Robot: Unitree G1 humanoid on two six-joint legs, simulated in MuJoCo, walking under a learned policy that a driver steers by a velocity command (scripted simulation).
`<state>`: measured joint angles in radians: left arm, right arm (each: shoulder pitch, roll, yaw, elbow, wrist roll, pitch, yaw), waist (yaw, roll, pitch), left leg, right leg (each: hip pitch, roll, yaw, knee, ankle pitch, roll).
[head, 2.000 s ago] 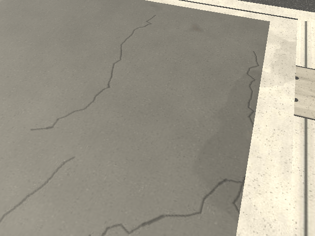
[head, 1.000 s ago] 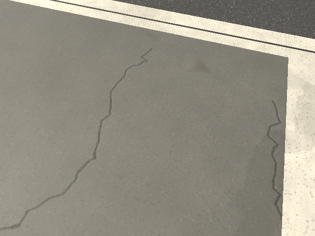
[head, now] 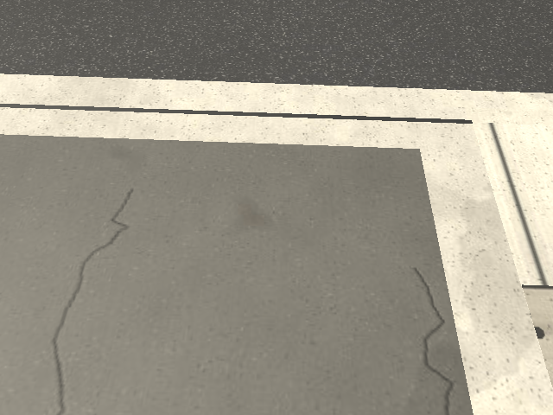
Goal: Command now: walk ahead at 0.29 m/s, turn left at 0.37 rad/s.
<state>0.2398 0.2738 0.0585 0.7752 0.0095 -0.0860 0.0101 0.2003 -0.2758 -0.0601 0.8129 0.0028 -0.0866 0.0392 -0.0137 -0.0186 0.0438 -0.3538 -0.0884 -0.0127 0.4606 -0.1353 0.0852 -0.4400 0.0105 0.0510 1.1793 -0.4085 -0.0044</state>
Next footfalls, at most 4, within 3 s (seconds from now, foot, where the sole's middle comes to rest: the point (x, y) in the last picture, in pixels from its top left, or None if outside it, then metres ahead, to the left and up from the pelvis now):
0.38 right None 0.29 -0.11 -0.77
0.80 left None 0.13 0.12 -0.77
1.26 right None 0.27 -0.05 -0.77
1.66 left None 0.12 0.20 -0.77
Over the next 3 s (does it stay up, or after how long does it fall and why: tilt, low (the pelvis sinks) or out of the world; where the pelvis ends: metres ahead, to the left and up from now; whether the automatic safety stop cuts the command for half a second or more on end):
stays up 0.74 0.51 0.01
